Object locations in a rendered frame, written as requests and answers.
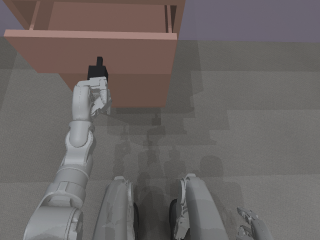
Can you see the right robot thigh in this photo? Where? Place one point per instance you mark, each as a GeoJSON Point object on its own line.
{"type": "Point", "coordinates": [205, 222]}

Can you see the robot right hand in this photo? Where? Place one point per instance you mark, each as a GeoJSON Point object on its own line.
{"type": "Point", "coordinates": [258, 230]}

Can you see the robot right shin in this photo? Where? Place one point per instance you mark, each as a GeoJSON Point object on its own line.
{"type": "Point", "coordinates": [182, 217]}

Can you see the cabinet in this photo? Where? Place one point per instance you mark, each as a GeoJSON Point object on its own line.
{"type": "Point", "coordinates": [127, 90]}

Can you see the handle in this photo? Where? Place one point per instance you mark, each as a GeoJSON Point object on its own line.
{"type": "Point", "coordinates": [98, 70]}

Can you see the robot left hand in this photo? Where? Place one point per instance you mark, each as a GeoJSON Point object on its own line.
{"type": "Point", "coordinates": [88, 93]}

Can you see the robot left forearm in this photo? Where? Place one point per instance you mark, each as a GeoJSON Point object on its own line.
{"type": "Point", "coordinates": [69, 185]}

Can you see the left robot upper arm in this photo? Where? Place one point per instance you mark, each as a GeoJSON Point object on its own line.
{"type": "Point", "coordinates": [56, 223]}

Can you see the drawer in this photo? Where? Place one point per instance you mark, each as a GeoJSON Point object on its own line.
{"type": "Point", "coordinates": [67, 38]}

